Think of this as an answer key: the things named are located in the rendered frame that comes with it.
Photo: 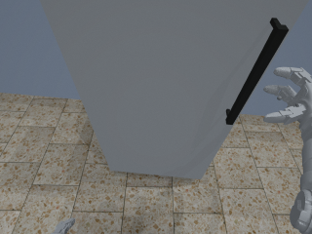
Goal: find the left robot hand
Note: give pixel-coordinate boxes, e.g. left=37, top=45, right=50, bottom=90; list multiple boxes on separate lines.
left=51, top=217, right=75, bottom=234

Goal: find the right robot hand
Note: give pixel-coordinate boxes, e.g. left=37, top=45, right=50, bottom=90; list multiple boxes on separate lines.
left=263, top=67, right=312, bottom=125

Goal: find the handle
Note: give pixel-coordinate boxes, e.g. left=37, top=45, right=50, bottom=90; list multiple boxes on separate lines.
left=225, top=18, right=289, bottom=125

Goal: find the right robot upper arm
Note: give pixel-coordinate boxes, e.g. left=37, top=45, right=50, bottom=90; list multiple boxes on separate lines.
left=290, top=189, right=312, bottom=234

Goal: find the fridge door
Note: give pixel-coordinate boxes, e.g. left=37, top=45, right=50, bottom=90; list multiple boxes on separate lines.
left=40, top=0, right=309, bottom=179

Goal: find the robot right forearm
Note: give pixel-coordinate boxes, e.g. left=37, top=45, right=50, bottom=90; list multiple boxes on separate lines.
left=299, top=113, right=312, bottom=191

